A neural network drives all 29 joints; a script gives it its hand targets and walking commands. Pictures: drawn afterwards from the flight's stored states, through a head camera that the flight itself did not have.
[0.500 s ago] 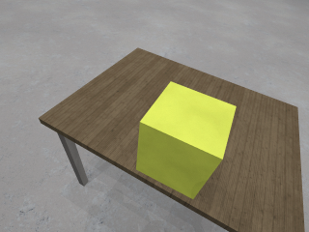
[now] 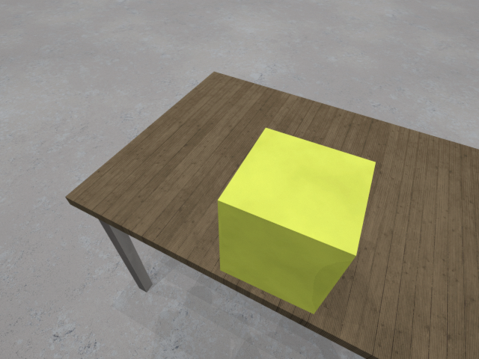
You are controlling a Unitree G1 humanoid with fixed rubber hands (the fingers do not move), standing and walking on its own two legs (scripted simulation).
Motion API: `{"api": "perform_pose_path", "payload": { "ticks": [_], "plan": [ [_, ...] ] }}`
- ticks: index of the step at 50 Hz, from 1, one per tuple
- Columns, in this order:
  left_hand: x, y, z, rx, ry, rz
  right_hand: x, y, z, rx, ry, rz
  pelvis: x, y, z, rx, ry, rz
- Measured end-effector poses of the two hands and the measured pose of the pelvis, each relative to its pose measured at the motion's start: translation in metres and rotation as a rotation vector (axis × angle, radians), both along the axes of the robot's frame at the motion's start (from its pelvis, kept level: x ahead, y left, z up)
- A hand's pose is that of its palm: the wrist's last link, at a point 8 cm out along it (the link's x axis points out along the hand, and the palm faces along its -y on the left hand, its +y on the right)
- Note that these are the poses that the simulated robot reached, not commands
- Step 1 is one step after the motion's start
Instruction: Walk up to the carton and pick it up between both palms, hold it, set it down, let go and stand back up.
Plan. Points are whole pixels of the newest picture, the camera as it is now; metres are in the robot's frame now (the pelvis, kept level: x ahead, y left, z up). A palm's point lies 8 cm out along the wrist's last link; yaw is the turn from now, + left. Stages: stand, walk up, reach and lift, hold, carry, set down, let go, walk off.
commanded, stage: walk up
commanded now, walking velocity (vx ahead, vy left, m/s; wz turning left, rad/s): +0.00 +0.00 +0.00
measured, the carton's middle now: (289, 221) +0.38 -0.09 +0.00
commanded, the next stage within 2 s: none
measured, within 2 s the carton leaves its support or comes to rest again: neither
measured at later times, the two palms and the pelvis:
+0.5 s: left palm out of the picture +0.02 +0.17 -0.14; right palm out of the picture -0.02 -0.27 -0.16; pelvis +0.01 -0.04 -0.01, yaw +0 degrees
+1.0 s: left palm out of the picture +0.02 +0.15 -0.15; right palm out of the picture +0.00 -0.27 -0.15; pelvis +0.03 -0.07 +0.00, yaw -1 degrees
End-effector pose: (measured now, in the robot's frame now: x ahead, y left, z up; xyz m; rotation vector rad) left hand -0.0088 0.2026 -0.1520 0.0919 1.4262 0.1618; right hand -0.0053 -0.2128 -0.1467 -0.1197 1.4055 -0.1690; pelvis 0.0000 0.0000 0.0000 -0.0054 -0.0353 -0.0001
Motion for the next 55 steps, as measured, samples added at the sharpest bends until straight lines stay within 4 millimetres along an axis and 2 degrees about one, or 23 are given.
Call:
{"api": "perform_pose_path", "payload": {
  "ticks": [11,13,16,19,21,24,27,30,35,42,51,53,55],
  "plan": [
    [-0.009,0.008,0.001,0.017,0.059,-0.002,-0.009,0.01,-0.003,0.018,0.037,-0.021,0.005,0.001,-0.001,0.003,0.004,0.0],
    [-0.009,0.017,0.0,0.04,0.088,-0.019,-0.011,-0.001,0.0,-0.015,0.024,-0.039,0.002,-0.004,-0.002,-0.003,0.01,0.001],
    [0.004,0.024,0.0,0.064,0.072,-0.042,-0.025,-0.027,0.008,-0.079,0.043,-0.062,-0.001,-0.016,-0.002,-0.013,0.018,-0.006],
    [0.025,0.012,0.0,0.062,-0.016,-0.036,-0.036,-0.045,0.005,-0.088,0.101,-0.052,0.0,-0.026,-0.004,0.007,0.024,-0.001],
    [0.033,0.0,-0.001,0.072,-0.058,-0.027,-0.034,-0.052,-0.006,-0.064,0.114,-0.036,0.001,-0.033,-0.01,0.03,0.019,-0.002],
    [0.029,-0.023,0.006,0.072,-0.064,-0.019,-0.019,-0.056,-0.017,-0.011,0.085,-0.023,0.003,-0.041,-0.009,-0.002,-0.001,0.006],
    [0.021,-0.04,0.01,0.057,-0.033,-0.029,-0.001,-0.055,-0.018,0.025,0.039,-0.033,0.01,-0.049,-0.005,0.005,0.008,-0.007],
    [0.023,-0.049,0.01,0.052,-0.024,-0.029,0.011,-0.055,-0.017,0.039,0.012,-0.027,0.013,-0.054,-0.004,-0.008,0.01,-0.003],
    [0.03,-0.051,0.011,0.048,-0.044,-0.015,0.013,-0.058,-0.01,0.037,0.026,-0.015,0.018,-0.062,-0.001,-0.001,0.011,-0.007],
    [0.027,-0.056,0.007,0.03,-0.017,-0.011,0.005,-0.065,-0.005,0.011,0.08,-0.021,0.024,-0.066,0.0,-0.003,0.01,-0.013],
    [0.031,-0.056,0.004,0.027,-0.003,-0.019,0.001,-0.06,-0.006,0.017,0.103,-0.04,0.032,-0.065,-0.001,-0.004,0.009,-0.021],
    [0.03,-0.047,0.008,0.051,-0.005,-0.027,0.002,-0.066,-0.008,-0.005,0.119,-0.042,0.028,-0.059,-0.002,0.009,0.023,-0.063],
    [0.021,-0.028,0.017,0.092,0.016,-0.035,0.005,-0.075,-0.009,-0.034,0.117,-0.042,0.024,-0.049,-0.001,0.029,0.036,-0.098]
  ]
}}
